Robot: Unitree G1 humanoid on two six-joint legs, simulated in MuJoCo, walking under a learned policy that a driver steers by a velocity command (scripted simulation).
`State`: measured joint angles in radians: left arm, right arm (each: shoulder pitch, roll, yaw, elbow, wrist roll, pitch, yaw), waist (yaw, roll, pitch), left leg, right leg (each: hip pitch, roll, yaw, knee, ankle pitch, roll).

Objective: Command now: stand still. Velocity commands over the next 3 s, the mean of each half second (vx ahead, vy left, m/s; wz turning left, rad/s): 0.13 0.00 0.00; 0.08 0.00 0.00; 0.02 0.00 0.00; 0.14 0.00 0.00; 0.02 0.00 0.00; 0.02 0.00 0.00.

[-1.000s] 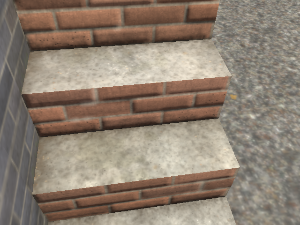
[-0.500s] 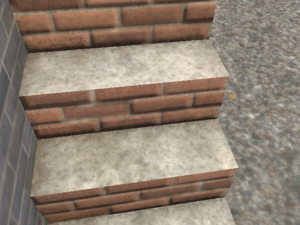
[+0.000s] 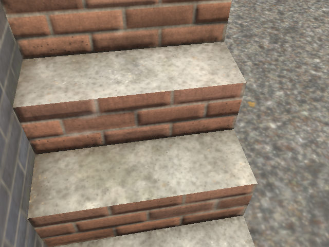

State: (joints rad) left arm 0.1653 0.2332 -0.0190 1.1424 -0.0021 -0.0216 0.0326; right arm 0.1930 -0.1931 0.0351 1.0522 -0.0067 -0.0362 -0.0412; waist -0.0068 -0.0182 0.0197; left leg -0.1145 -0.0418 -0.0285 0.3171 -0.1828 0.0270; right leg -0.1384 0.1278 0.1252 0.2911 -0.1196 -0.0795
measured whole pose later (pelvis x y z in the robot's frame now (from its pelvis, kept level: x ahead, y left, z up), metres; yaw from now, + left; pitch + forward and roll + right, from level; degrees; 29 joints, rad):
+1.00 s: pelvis +0.02 -0.01 +0.00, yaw +0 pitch -1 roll +0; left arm 0.15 0.27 -0.04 1.04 0.00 -0.03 0.02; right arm 0.18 -0.23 0.05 1.00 -0.01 -0.04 -0.03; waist -0.02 -0.02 0.04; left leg -0.09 -0.02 -0.04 0.33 -0.23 0.01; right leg -0.10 0.15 0.13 0.28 -0.14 -0.10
